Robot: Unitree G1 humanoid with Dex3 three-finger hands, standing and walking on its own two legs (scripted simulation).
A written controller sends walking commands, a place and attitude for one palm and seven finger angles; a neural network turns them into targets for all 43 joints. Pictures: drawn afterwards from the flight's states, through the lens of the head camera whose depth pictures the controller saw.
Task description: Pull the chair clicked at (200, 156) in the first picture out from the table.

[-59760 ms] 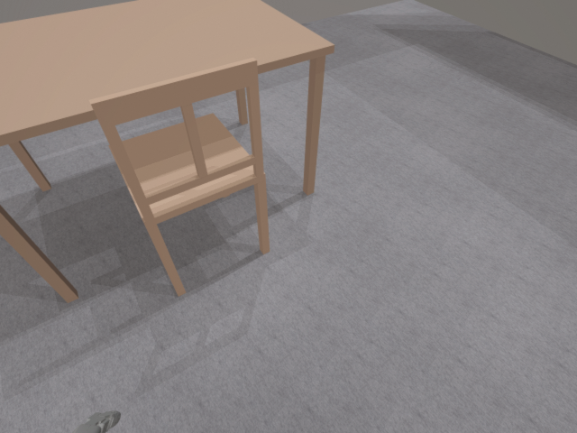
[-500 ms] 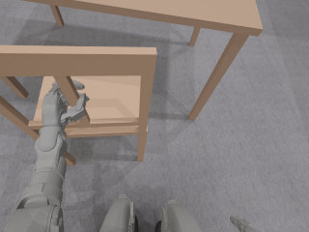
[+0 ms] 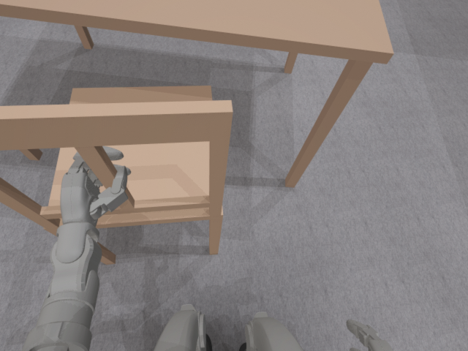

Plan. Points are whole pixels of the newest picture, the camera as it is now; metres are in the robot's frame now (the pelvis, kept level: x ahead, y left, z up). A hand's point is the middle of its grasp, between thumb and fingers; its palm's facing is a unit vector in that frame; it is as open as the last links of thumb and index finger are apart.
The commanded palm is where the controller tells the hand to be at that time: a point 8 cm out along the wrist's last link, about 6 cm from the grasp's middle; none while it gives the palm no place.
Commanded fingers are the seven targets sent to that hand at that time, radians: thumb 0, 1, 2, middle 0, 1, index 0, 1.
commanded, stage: hook a spindle and tug to test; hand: left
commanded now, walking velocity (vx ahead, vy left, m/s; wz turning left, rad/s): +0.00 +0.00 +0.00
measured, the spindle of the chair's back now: (111, 179) +0.41 +0.22 -0.02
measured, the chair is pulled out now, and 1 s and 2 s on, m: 0.17 0.26 0.40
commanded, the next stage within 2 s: step backward, pulling the chair out in 0.10 s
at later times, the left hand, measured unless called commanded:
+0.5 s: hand (119, 195) +0.36 +0.18 +0.02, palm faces +0.18 -0.98 -0.09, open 5.6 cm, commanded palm +0.33 +0.23 +0.02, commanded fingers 0.00 0.90 0.90 -0.50 -1.45 -0.50 -1.45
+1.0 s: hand (136, 236) +0.29 +0.15 +0.02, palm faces +0.11 -0.98 -0.14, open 5.6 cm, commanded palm +0.27 +0.20 +0.03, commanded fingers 0.00 0.90 0.90 -0.50 -1.45 -0.50 -1.45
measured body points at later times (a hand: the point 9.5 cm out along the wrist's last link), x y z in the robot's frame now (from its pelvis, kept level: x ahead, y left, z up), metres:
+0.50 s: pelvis +0.02 +0.01 +0.08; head +0.10 +0.03 +0.52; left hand +0.35 +0.24 +0.03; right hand +0.13 -0.24 -0.03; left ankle +0.01 +0.06 -0.64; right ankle -0.02 -0.10 -0.63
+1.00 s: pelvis -0.03 -0.02 +0.09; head +0.05 -0.01 +0.54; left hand +0.28 +0.20 +0.04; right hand +0.06 -0.27 -0.03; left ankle +0.01 +0.06 -0.64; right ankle -0.03 -0.12 -0.64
